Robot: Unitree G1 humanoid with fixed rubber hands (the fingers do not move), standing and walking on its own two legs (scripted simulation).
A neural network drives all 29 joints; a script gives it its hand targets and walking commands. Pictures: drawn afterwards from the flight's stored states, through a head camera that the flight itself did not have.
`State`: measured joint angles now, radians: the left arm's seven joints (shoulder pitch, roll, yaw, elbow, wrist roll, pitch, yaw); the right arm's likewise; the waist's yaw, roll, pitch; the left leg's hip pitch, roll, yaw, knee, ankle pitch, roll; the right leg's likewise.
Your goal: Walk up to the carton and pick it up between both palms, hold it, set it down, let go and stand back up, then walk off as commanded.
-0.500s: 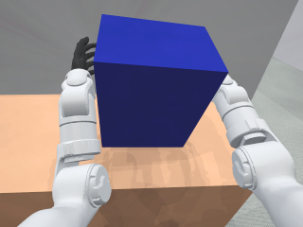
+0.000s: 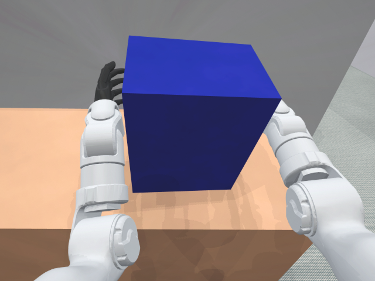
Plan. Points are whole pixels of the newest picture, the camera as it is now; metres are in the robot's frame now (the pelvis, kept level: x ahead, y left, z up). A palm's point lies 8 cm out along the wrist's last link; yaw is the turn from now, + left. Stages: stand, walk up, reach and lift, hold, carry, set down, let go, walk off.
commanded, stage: set down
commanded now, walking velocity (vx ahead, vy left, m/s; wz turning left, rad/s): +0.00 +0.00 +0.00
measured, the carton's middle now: (187, 124) +0.38 +0.02 +0.17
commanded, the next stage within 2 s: none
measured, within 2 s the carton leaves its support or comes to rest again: rests again in 1.98 s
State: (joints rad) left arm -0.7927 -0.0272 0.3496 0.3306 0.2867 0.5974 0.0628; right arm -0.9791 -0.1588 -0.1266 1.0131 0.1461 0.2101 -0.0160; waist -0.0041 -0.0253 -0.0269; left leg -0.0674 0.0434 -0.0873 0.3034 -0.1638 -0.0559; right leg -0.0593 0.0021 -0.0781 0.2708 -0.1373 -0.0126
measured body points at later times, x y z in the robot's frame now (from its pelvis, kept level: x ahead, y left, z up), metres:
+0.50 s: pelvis +0.00 -0.01 +0.00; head -0.01 +0.00 +0.45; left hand +0.39 +0.18 +0.18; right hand +0.45 -0.13 +0.17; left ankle +0.01 +0.15 -0.75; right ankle +0.01 -0.11 -0.75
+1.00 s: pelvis +0.01 -0.02 +0.00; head +0.02 -0.02 +0.45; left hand +0.39 +0.17 +0.14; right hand +0.47 -0.14 +0.13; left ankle +0.01 +0.15 -0.75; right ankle +0.01 -0.11 -0.75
